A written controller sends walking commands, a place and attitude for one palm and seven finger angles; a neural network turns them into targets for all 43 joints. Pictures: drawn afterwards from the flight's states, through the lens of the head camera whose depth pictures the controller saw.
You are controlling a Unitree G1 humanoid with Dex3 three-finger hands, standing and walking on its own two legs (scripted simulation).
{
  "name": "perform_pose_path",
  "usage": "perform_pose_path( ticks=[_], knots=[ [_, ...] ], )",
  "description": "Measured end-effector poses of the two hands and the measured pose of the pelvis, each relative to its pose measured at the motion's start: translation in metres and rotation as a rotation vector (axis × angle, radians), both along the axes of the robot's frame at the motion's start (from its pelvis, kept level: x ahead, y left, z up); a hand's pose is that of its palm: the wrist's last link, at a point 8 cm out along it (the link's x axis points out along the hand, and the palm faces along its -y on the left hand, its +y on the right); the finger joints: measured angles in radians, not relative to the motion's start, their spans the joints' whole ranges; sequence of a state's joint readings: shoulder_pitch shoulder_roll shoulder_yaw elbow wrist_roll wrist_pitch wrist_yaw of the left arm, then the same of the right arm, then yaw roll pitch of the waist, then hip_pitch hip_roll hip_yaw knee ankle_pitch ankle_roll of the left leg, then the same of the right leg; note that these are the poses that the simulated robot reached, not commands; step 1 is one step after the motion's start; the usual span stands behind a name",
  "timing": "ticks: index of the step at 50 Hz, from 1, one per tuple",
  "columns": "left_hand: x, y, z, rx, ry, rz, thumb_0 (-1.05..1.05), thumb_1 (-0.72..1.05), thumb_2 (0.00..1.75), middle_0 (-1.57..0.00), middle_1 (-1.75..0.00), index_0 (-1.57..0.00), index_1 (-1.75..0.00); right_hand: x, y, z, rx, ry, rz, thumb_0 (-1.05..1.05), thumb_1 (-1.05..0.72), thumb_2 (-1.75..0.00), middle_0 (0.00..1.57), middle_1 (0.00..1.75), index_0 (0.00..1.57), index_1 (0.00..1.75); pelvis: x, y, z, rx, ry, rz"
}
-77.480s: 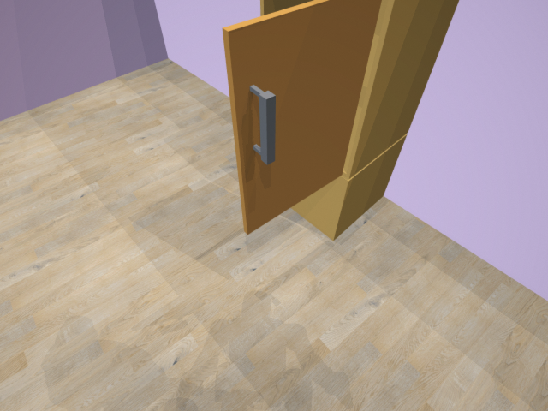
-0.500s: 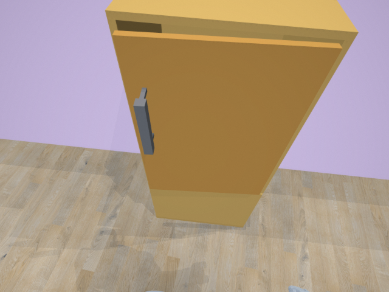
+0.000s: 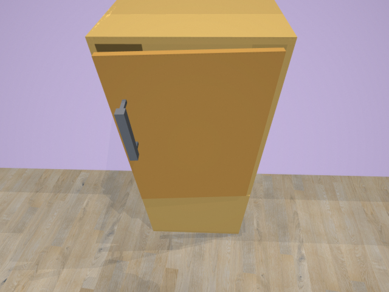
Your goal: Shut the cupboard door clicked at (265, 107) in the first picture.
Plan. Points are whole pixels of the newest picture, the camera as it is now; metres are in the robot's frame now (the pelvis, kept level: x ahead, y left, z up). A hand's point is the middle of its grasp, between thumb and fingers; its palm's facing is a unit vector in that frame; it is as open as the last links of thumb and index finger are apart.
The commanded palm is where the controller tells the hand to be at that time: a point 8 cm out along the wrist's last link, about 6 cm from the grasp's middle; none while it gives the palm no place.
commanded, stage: come to a stop and stand still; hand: left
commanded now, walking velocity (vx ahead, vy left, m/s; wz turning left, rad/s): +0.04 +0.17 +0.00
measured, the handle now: (129, 131) +0.49 +0.20 +0.05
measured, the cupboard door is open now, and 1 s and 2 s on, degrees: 4 4 4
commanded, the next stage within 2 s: look again from close up in 0.20 s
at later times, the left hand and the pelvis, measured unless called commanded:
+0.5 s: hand out of the picture -0.01 +0.20 -0.19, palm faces +0.04 -0.98 -0.21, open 7.4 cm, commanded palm none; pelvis -0.02 +0.03 -0.01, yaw +0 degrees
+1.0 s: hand out of the picture -0.14 +0.22 -0.18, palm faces +0.08 -0.98 -0.19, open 7.4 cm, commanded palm none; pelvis -0.07 +0.04 +0.00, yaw +2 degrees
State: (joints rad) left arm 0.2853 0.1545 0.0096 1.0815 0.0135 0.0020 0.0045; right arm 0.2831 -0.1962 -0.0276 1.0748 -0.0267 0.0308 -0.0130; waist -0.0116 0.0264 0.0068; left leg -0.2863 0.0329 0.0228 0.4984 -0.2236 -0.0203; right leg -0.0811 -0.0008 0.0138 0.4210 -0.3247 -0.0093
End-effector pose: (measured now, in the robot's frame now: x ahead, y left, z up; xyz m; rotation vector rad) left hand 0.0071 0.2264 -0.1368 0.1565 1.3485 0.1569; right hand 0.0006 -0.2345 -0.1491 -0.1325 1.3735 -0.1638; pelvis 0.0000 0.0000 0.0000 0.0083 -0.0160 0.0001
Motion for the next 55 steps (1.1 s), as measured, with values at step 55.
perform_pose_path(
  ticks=[55],
  knots=[
    [-0.181,0.027,-0.014,-0.054,0.148,0.127,0.00,0.91,0.90,-0.20,-0.30,-0.19,-0.30,-0.042,0.036,0.017,-0.052,-0.078,0.083,0.01,-0.91,-0.90,0.20,0.30,0.20,0.30,-0.083,0.036,-0.003,-0.029,-0.024,0.052]
  ],
)
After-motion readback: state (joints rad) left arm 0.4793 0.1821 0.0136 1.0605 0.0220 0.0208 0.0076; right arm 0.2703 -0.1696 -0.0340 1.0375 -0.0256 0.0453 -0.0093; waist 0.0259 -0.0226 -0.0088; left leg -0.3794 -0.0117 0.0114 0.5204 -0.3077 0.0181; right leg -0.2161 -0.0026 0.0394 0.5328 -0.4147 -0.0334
